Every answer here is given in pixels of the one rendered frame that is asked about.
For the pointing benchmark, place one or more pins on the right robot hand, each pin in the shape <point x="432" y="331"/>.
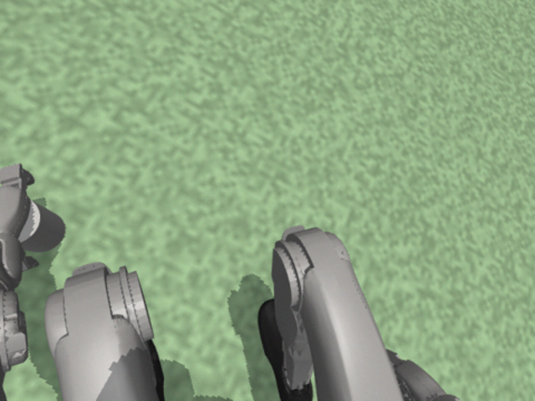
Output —
<point x="415" y="383"/>

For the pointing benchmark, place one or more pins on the left robot hand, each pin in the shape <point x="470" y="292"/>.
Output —
<point x="15" y="205"/>

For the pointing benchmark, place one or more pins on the left robot foot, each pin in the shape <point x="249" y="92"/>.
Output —
<point x="158" y="370"/>

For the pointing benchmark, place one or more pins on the left robot arm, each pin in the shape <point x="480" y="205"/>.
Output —
<point x="13" y="331"/>

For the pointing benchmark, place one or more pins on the can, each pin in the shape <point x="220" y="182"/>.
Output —
<point x="43" y="230"/>

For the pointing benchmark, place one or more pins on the right robot foot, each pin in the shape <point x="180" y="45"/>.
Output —
<point x="272" y="343"/>

